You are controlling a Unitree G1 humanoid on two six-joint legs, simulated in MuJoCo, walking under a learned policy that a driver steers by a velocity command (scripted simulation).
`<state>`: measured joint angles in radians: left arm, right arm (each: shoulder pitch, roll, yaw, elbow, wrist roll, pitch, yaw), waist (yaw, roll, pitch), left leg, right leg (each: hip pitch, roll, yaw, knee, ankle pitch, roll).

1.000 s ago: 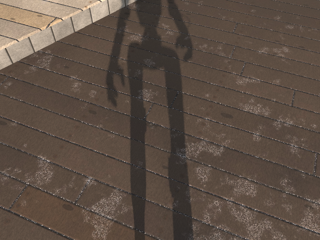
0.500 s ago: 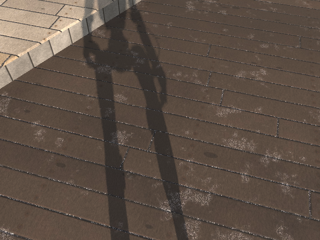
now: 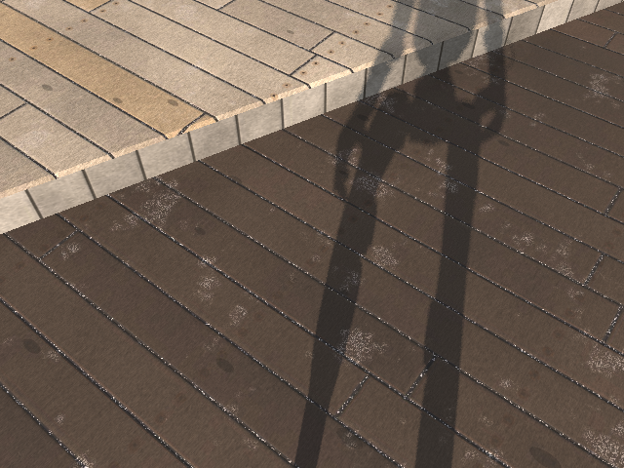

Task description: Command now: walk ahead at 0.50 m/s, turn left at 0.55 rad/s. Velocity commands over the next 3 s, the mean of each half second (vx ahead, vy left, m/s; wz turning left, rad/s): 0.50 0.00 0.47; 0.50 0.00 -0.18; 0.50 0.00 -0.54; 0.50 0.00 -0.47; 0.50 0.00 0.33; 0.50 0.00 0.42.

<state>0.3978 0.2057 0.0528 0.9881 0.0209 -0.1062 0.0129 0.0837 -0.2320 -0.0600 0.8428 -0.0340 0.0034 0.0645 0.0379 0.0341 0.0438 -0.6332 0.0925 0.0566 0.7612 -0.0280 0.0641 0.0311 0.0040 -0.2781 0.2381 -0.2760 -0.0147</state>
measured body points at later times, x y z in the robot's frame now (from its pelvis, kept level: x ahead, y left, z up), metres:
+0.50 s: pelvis +0.26 +0.06 +0.00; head +0.28 +0.08 +0.45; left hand +0.36 +0.34 -0.12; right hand +0.32 -0.21 -0.12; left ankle +0.18 +0.10 -0.74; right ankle +0.44 -0.07 -0.68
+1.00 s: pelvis +0.54 +0.07 +0.00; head +0.57 +0.06 +0.45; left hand +0.51 +0.34 -0.13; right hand +0.73 -0.16 -0.11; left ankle +0.63 +0.25 -0.68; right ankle +0.53 +0.01 -0.74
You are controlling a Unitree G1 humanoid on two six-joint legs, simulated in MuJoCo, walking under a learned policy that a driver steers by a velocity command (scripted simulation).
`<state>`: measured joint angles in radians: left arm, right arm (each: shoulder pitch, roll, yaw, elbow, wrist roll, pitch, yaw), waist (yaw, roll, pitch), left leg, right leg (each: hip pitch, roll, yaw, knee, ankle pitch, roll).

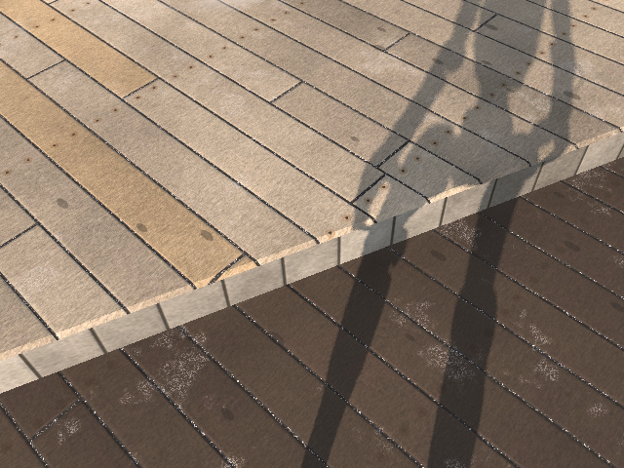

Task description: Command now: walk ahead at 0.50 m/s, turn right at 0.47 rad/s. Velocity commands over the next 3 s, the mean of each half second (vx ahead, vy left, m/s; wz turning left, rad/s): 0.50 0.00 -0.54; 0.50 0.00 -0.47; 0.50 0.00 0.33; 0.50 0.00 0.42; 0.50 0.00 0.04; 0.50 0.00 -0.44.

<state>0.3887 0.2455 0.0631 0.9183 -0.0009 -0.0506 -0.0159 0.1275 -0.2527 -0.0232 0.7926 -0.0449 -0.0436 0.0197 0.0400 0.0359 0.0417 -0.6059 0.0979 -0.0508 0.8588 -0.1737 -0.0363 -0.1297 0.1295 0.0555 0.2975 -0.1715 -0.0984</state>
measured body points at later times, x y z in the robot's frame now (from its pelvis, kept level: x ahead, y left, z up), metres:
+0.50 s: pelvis +0.26 +0.04 +0.00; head +0.29 +0.05 +0.45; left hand +0.47 +0.26 -0.12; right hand +0.22 -0.24 -0.11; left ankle +0.25 +0.14 -0.75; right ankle +0.27 -0.11 -0.67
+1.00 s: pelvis +0.49 -0.12 +0.00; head +0.50 -0.14 +0.45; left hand +0.68 +0.08 -0.12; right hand +0.44 -0.39 -0.13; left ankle +0.63 +0.00 -0.67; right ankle +0.45 -0.14 -0.75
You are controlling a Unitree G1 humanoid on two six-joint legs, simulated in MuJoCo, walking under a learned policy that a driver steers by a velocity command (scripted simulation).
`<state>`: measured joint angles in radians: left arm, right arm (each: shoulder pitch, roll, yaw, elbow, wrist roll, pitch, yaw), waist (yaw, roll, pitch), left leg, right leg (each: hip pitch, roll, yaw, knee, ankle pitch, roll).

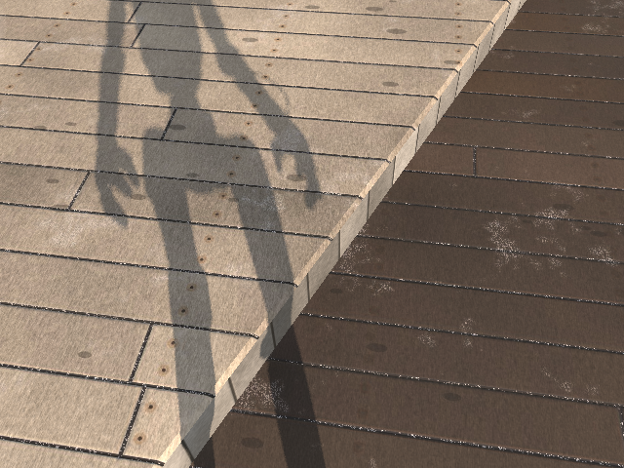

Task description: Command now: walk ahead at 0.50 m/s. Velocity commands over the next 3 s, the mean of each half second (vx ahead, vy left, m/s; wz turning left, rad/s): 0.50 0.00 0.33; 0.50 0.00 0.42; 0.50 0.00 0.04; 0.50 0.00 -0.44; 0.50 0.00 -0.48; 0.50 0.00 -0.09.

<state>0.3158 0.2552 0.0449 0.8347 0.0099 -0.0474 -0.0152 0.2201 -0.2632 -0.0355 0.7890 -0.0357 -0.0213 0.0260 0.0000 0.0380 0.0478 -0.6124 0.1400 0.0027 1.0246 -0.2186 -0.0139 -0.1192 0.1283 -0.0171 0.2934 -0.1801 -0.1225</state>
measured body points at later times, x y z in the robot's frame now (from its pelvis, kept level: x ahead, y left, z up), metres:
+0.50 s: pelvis +0.28 +0.07 -0.01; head +0.31 +0.08 +0.44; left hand +0.34 +0.34 -0.13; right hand +0.40 -0.19 -0.13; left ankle +0.29 +0.12 -0.74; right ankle +0.30 -0.08 -0.66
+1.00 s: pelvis +0.52 +0.09 -0.01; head +0.53 +0.08 +0.44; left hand +0.44 +0.35 -0.13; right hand +0.74 -0.08 -0.13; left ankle +0.42 +0.18 -0.56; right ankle +0.57 +0.02 -0.74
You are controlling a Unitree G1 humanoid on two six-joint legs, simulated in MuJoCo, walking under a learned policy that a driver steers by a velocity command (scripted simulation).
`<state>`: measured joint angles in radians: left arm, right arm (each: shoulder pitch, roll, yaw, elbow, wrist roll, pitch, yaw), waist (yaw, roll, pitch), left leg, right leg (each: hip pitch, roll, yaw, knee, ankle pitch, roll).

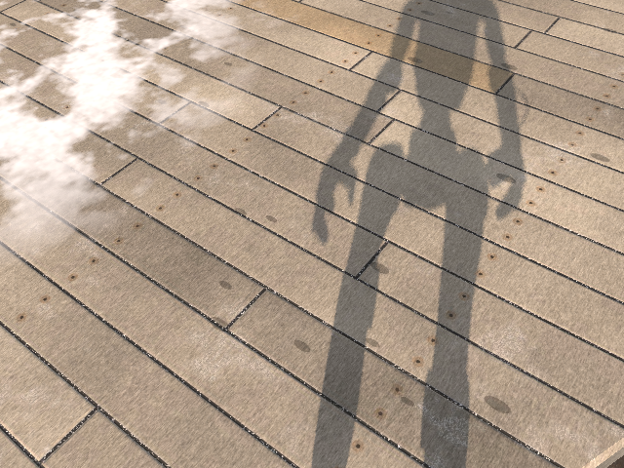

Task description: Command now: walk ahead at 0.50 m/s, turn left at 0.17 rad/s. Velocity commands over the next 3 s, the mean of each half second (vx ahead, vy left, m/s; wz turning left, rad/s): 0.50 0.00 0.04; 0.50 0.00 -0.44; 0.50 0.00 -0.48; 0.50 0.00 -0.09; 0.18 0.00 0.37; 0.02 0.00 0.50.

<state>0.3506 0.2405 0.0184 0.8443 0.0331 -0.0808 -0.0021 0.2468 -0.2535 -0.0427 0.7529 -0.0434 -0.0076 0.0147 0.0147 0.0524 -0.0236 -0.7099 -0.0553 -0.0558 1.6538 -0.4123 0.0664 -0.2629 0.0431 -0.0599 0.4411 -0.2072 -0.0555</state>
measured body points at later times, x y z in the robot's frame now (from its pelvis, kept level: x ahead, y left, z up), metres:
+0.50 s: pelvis +0.26 +0.08 +0.09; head +0.26 +0.09 +0.54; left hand +0.36 +0.32 -0.04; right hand +0.33 -0.17 -0.04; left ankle +0.27 +0.13 -0.61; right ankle +0.22 -0.07 -0.48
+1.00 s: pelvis +0.53 +0.06 +0.11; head +0.55 +0.06 +0.56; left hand +0.69 +0.30 -0.01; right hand +0.53 -0.21 -0.01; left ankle +0.43 +0.19 -0.50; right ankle +0.54 +0.03 -0.61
